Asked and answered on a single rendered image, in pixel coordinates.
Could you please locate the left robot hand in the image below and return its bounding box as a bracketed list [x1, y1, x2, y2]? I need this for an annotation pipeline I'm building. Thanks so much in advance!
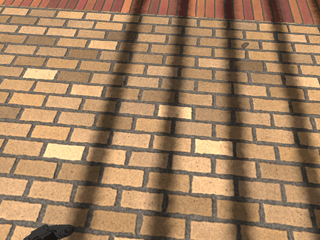
[23, 224, 74, 240]

